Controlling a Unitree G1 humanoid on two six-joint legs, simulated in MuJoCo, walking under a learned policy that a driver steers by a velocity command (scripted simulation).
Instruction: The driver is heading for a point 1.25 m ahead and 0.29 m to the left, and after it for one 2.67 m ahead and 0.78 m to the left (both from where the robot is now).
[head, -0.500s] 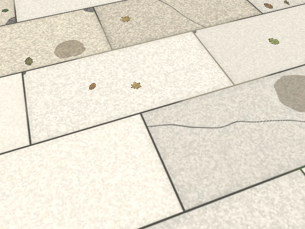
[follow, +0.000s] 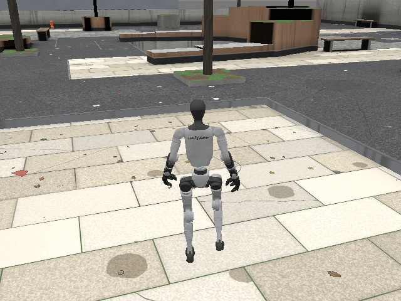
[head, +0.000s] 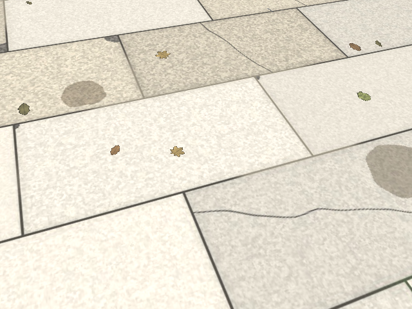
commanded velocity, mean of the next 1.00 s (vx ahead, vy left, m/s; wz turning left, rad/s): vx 0.48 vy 0.00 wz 0.00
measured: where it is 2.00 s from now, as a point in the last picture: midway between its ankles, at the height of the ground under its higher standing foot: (196, 178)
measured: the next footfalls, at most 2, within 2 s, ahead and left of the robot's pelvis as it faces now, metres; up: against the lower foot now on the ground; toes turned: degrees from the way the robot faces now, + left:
right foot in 0.32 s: +0.36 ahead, -0.14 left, +0.00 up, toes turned -1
left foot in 0.84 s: +0.65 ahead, +0.10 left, +0.00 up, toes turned +2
